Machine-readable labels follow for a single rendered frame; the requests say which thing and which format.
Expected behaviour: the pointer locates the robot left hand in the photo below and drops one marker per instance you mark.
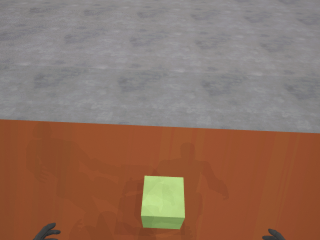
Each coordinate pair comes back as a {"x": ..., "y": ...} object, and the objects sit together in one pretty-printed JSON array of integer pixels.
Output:
[{"x": 46, "y": 231}]

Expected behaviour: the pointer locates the robot right hand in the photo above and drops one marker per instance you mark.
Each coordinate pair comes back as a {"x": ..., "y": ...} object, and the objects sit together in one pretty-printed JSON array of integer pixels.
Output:
[{"x": 275, "y": 235}]

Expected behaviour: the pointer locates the carton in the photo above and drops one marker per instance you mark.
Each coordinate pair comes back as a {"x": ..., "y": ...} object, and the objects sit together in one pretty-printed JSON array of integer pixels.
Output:
[{"x": 163, "y": 203}]

